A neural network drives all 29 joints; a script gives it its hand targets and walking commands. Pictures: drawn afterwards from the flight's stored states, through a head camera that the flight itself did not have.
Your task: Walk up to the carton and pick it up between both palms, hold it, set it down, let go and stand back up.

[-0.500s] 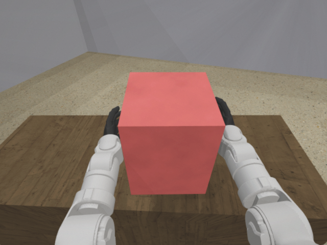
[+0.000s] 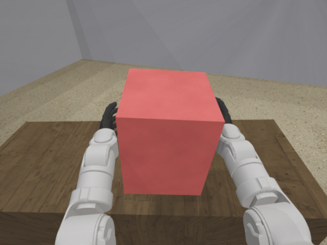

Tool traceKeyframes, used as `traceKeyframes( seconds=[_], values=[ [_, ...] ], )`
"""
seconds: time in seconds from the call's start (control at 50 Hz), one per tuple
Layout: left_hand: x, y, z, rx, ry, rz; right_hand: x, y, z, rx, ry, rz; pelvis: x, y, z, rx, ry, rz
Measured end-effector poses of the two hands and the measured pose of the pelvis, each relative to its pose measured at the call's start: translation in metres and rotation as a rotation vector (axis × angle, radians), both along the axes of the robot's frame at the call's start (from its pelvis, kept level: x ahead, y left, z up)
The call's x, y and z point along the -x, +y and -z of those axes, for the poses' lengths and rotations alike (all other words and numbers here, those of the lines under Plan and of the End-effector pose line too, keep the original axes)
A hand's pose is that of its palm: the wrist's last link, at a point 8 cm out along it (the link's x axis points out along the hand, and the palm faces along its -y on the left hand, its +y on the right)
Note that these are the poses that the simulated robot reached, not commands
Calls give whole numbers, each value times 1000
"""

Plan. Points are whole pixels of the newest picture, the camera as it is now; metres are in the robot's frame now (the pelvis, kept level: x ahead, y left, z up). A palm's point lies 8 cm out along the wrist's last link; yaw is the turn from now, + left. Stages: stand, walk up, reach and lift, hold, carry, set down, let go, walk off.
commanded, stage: reach and lift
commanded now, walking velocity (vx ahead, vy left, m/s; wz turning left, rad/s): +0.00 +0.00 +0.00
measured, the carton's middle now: (165, 132) +0.38 +0.03 +0.15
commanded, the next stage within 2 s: hold in 1.08 s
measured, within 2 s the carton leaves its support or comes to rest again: neither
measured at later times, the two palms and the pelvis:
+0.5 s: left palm (106, 130) +0.36 +0.17 +0.18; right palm (223, 121) +0.38 -0.12 +0.18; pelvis +0.00 +0.00 +0.00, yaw +0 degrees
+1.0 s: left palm (105, 125) +0.36 +0.17 +0.20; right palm (225, 116) +0.37 -0.12 +0.20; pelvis +0.00 +0.00 +0.00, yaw +0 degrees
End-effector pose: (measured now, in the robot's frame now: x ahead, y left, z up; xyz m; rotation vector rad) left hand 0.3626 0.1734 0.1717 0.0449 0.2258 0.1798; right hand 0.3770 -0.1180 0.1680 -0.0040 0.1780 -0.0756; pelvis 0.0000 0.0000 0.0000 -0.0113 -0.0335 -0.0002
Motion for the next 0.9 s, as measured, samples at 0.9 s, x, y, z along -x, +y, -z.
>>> traceKeyframes(
  seconds=[0.9],
  values=[
    [5,0,-20,-7,-2,-7,0,0,-27,-32,-13,-6,3,0,0,0,-7,-1]
  ],
)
